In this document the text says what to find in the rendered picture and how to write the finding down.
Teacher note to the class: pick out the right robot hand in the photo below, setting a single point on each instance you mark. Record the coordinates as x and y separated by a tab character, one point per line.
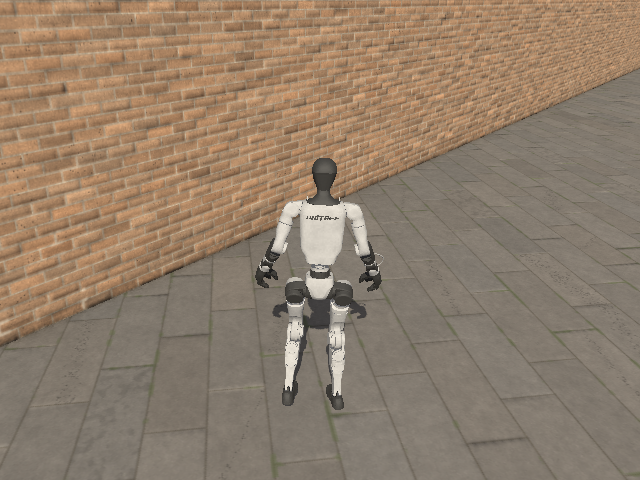
376	279

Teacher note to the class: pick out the left robot hand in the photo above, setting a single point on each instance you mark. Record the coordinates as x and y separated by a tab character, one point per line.
260	275

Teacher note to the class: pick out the robot head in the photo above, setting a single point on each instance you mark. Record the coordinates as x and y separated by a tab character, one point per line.
324	171

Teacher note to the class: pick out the right robot upper arm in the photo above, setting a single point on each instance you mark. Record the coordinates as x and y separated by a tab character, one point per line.
353	212

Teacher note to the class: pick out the robot left forearm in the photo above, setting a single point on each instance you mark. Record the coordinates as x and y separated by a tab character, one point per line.
269	258

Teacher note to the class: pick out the robot right forearm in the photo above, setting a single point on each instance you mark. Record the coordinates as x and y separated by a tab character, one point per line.
370	262

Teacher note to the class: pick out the left robot foot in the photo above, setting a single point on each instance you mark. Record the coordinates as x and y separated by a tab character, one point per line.
287	396

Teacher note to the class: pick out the left robot upper arm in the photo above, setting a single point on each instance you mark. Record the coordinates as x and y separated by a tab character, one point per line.
290	210

